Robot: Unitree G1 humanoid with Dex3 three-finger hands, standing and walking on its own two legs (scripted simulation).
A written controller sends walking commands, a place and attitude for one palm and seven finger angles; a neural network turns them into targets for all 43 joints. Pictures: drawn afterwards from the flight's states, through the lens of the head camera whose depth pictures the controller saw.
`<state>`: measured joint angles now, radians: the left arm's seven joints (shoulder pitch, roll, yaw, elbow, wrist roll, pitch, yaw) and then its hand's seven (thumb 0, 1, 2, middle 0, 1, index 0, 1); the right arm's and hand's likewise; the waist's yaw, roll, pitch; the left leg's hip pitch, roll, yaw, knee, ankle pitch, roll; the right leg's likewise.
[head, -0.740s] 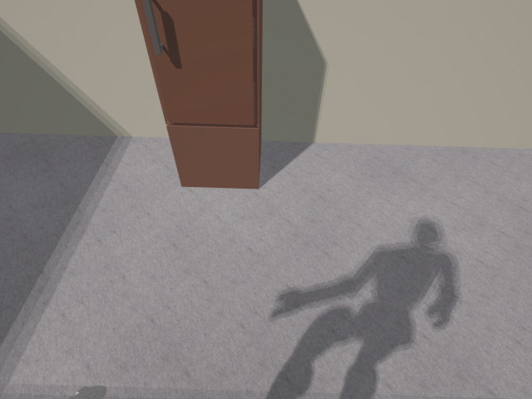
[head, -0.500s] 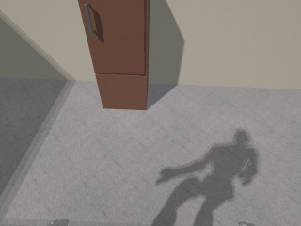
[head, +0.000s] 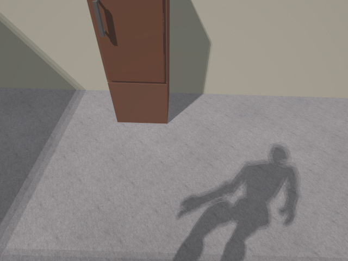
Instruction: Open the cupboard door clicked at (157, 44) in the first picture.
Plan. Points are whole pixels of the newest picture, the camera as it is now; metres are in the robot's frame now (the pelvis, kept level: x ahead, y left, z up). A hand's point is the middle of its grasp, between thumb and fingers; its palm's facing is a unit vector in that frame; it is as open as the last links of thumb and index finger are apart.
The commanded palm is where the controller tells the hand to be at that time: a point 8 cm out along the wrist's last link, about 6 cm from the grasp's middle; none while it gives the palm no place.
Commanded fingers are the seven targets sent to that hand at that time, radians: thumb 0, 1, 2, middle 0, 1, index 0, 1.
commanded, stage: stand and wait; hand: left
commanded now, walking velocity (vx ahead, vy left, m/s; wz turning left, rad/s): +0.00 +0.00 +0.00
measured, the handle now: (99, 18) +1.21 +0.47 +0.05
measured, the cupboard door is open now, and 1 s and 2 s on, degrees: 0 0 0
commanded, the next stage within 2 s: look at it before walking up in 0.18 s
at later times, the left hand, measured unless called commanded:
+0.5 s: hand out of the picture +0.08 +0.24 -0.16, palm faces -0.04 -0.94 -0.33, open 7.4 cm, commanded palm none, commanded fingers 0.00 0.90 0.90 -0.20 -0.30 -0.20 -0.30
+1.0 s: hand out of the picture +0.08 +0.25 -0.16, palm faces -0.02 -0.94 -0.34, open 7.4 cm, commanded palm none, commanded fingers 0.00 0.90 0.90 -0.20 -0.30 -0.20 -0.30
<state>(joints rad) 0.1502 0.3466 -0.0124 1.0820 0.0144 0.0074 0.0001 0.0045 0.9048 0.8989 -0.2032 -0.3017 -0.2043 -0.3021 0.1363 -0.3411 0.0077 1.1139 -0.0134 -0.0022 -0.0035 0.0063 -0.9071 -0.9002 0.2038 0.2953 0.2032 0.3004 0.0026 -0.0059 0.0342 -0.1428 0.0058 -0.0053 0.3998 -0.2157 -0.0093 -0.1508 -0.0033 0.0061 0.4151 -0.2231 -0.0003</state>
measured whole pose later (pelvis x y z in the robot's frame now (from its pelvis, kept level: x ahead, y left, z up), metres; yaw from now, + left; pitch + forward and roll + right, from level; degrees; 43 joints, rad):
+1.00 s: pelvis +0.00 +0.00 +0.00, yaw +1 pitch -2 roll +0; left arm 0.13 0.34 -0.01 1.07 0.02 0.00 0.00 0.00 0.90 0.90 -0.20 -0.30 -0.20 -0.30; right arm 0.12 -0.34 0.01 1.11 -0.01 0.00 0.00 0.00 -0.91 -0.90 0.20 0.30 0.20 0.30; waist 0.00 -0.01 0.03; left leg -0.14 0.01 -0.01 0.38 -0.20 -0.01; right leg -0.14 0.00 0.00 0.39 -0.21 0.00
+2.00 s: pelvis +0.23 +0.05 -0.01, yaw +32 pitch -1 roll +0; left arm 0.22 0.15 0.04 0.96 0.03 -0.08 0.02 0.00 0.92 0.90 -0.20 -0.30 -0.20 -0.30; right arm 0.30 -0.24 -0.08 1.05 -0.03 0.01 0.02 0.01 -0.91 -0.90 0.20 0.29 0.20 0.30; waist -0.03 0.03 0.04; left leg -0.51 0.06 0.03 1.21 -0.30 0.01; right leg -0.23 -0.07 -0.20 0.52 -0.26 -0.01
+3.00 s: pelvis +0.42 +0.19 -0.01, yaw +28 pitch -1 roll +1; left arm 0.21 0.19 0.06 0.94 0.02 0.03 0.01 0.00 0.91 0.90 -0.20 -0.30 -0.20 -0.30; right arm 0.22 -0.23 -0.06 1.02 -0.02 0.06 -0.03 0.01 -0.91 -0.90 0.20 0.29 0.20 0.30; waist 0.00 0.03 0.09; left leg -0.43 0.09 0.08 1.07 -0.46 -0.07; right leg -0.27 0.02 -0.06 0.54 -0.26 -0.06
